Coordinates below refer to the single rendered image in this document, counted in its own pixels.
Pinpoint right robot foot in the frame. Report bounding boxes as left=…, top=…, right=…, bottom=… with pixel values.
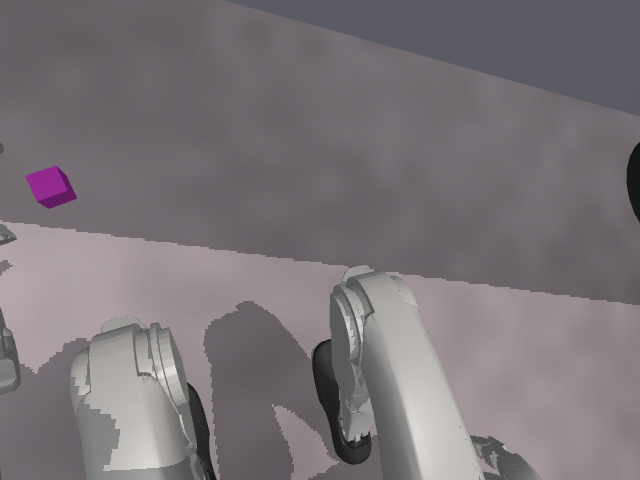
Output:
left=312, top=339, right=371, bottom=465

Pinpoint left robot hand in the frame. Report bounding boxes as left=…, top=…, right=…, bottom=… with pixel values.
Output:
left=0, top=142, right=17, bottom=245

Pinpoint right robot hand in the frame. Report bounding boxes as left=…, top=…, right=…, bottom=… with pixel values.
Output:
left=470, top=435, right=543, bottom=480

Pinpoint left robot foot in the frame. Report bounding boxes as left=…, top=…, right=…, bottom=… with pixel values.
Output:
left=187, top=382, right=216, bottom=480

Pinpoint left robot arm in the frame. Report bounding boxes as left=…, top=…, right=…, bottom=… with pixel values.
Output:
left=0, top=308, right=21, bottom=480

